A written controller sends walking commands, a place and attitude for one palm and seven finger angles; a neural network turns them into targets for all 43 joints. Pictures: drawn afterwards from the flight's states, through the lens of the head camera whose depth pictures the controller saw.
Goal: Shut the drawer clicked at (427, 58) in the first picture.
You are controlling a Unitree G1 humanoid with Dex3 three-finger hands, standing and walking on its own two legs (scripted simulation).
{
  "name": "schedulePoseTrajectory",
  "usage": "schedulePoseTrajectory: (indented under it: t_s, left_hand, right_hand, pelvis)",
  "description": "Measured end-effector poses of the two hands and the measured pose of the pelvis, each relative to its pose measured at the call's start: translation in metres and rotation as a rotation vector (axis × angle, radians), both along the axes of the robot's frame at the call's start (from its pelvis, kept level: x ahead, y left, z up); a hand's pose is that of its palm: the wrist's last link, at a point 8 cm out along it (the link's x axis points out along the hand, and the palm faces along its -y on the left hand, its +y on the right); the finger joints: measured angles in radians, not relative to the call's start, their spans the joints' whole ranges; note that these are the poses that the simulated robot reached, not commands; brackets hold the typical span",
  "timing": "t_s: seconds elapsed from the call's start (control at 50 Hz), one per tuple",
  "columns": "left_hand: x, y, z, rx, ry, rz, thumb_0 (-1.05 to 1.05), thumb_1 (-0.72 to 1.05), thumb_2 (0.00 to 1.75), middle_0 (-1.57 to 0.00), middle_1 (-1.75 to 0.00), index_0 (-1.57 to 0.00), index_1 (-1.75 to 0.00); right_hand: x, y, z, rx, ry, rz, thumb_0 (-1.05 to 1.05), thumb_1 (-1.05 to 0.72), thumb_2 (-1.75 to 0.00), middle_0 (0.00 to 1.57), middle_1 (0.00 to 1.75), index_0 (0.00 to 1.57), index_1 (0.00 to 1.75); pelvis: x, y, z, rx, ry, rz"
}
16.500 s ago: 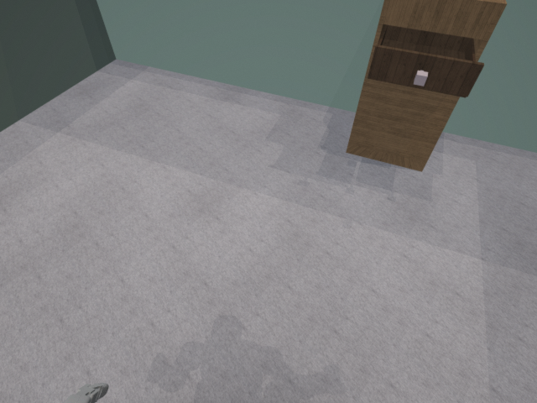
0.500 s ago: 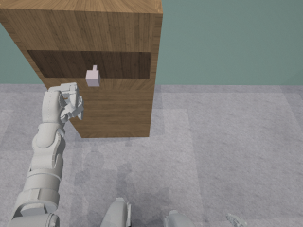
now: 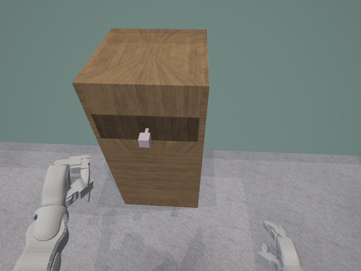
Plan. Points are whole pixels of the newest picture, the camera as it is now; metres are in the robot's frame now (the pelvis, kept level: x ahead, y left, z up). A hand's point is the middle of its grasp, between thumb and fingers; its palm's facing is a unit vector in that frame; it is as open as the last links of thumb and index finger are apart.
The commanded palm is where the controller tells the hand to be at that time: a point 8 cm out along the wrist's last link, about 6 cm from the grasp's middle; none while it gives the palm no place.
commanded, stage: draw the hand back to the body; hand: left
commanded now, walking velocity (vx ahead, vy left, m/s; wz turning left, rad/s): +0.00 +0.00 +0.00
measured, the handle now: (145, 136) +0.58 +0.18 -0.11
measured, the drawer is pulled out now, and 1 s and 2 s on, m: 0.00 0.00 0.00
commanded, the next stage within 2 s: step back with the hand held close in 0.50 s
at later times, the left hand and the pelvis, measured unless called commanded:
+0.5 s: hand (37, 206) +0.18 +0.24 +0.16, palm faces +0.40 -0.84 -0.37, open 3.3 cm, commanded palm +0.13 +0.27 +0.19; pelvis +0.00 -0.01 +0.01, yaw +0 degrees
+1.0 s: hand (30, 212) +0.17 +0.25 +0.16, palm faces +0.27 -0.82 -0.50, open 3.3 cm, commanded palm +0.11 +0.29 +0.19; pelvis -0.02 +0.01 +0.01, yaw -1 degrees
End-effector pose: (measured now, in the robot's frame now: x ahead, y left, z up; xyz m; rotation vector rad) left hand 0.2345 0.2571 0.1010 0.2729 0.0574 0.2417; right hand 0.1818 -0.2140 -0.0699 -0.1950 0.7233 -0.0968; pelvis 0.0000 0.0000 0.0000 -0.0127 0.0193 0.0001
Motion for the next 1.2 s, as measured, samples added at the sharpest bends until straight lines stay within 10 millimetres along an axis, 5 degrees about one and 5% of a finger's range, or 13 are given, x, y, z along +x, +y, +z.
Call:
schedulePoseTrajectory:
  t_s: [0.38, 0.58, 0.88, 1.2]
  left_hand:
    - [-0.092, 0.017, 0.089, 0.208, -0.193, 0.094, 0.02, 0.89, 0.90, -1.40, -1.60, -1.40, -1.59]
    - [-0.094, 0.015, 0.072, 0.146, -0.164, 0.124, 0.02, 0.89, 0.90, -1.40, -1.60, -1.41, -1.59]
    - [-0.087, 0.021, 0.082, 0.264, -0.149, 0.015, 0.02, 0.89, 0.90, -1.40, -1.60, -1.40, -1.59]
    - [-0.137, 0.041, 0.085, 0.299, -0.197, 0.001, 0.02, 0.89, 0.90, -1.40, -1.60, -1.40, -1.59]
  right_hand:
    - [0.009, -0.002, 0.009, 0.005, -0.073, 0.047, 0.01, -0.90, -0.90, 0.20, 0.30, 0.20, 0.30]
    - [0.005, -0.006, 0.010, -0.011, -0.076, 0.048, 0.01, -0.90, -0.90, 0.20, 0.30, 0.20, 0.30]
    - [-0.023, -0.020, 0.003, -0.034, 0.036, -0.048, 0.01, -0.90, -0.90, 0.20, 0.30, 0.20, 0.30]
    - [-0.073, 0.002, 0.002, -0.040, 0.039, -0.056, 0.01, -0.90, -0.90, 0.20, 0.30, 0.20, 0.30]
  pelvis:
    - [0.007, -0.004, 0.010, 0.006, -0.074, 0.001]
    - [0.004, -0.008, 0.010, 0.007, -0.090, 0.006]
    - [-0.008, 0.004, 0.011, -0.003, -0.025, -0.007]
    - [-0.057, 0.021, 0.006, -0.025, -0.015, 0.002]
